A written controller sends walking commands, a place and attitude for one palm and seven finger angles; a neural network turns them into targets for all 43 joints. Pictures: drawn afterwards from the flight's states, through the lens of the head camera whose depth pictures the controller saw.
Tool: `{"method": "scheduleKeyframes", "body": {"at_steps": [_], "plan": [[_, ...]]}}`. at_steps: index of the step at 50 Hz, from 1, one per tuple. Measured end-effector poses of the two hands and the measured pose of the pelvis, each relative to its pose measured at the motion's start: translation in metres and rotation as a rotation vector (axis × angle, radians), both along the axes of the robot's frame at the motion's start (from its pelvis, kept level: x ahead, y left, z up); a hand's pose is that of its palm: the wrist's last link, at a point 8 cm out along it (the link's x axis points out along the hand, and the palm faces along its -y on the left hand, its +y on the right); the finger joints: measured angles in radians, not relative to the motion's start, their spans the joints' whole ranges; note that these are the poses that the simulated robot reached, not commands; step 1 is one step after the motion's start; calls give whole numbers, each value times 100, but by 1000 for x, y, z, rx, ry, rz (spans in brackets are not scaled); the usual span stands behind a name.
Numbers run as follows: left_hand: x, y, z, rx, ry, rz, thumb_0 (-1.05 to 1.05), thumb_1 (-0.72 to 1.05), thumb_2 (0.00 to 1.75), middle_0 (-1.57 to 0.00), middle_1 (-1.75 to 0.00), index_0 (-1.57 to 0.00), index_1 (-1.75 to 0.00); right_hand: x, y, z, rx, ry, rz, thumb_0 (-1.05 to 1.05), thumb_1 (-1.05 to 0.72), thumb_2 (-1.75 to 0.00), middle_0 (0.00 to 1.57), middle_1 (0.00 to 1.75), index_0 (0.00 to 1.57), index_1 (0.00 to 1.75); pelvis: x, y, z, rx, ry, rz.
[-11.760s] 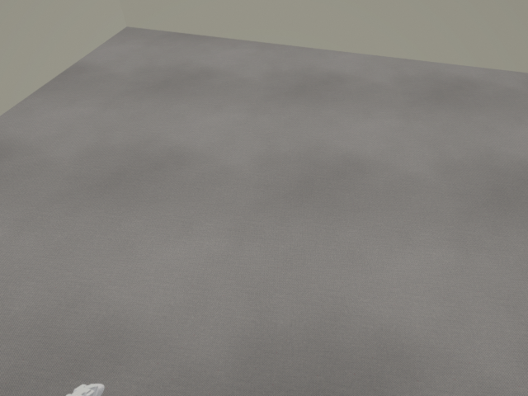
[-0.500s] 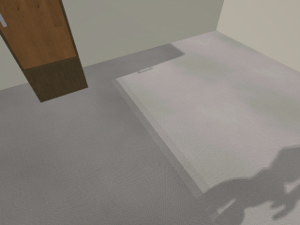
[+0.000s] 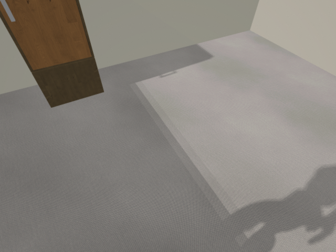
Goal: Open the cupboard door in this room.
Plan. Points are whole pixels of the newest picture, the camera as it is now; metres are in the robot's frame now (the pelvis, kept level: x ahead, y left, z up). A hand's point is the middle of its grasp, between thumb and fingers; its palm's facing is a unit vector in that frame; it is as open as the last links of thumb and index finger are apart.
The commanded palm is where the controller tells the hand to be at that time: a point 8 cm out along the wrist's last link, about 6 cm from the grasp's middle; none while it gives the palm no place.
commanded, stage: stand and wait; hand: left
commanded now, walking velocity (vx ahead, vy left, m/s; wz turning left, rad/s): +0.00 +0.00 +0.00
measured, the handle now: (6, 7) +1.30 +1.04 +0.04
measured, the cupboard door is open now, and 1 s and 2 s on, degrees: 0 0 0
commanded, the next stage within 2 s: turn or walk to find it in 0.36 s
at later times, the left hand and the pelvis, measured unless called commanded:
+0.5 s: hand out of the picture +0.06 +0.22 -0.16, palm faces +0.02 -0.95 -0.31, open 7.4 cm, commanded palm none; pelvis +0.01 -0.01 +0.00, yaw +0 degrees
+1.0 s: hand out of the picture +0.09 +0.23 -0.15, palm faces +0.00 -0.95 -0.32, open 7.4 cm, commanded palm none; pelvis +0.03 -0.01 +0.01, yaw +0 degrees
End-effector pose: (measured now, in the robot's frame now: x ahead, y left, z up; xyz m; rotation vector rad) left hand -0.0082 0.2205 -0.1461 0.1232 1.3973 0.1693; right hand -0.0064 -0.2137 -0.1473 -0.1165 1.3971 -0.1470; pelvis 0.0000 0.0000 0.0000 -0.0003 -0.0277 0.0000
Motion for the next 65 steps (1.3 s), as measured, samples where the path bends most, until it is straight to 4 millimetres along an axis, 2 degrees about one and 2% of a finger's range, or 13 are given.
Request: {"method": "scheduleKeyframes", "body": {"at_steps": [12, 24, 29, 39, 56, 65], "plan": [[16, 15, 9, 40, -24, -30, 0, 90, 90, -20, -29, -20, -30, 24, -24, 6, -40, -55, 16, 0, -91, -90, 20, 30, 20, 30, 4, -3, 3, 3, -10, -11], [57, 46, 23, 123, -103, -58, 0, 90, 90, -20, -29, -20, -30, 56, -64, 17, -117, -100, 62, 0, -91, -90, 20, 30, 20, 30, 8, -8, 4, 1, -8, 0], [69, 46, 23, 125, -125, -55, 0, 90, 90, -20, -29, -20, -30, 66, -63, 16, -112, -95, 91, 0, -91, -90, 20, 30, 20, 30, 11, -9, 3, 0, 2, 13], [78, 41, 22, 103, -120, -71, 0, 90, 90, -20, -29, -21, -30, 88, -54, 16, -87, -124, 108, 0, -91, -90, 20, 30, 20, 30, 20, -9, 5, 1, -9, 11], [104, 68, 37, 168, -121, -95, 0, 90, 90, -20, -29, -21, -30, 125, -90, 33, -175, -164, 127, 0, -91, -90, 20, 30, 20, 30, 37, -10, 9, 1, 1, -2], [126, 70, 41, 177, -152, -113, 0, 90, 90, -20, -29, -21, -30, 138, -95, 37, -190, -184, 127, 0, -91, -90, 20, 30, 20, 30, 46, -10, 9, 2, -1, -8]]}}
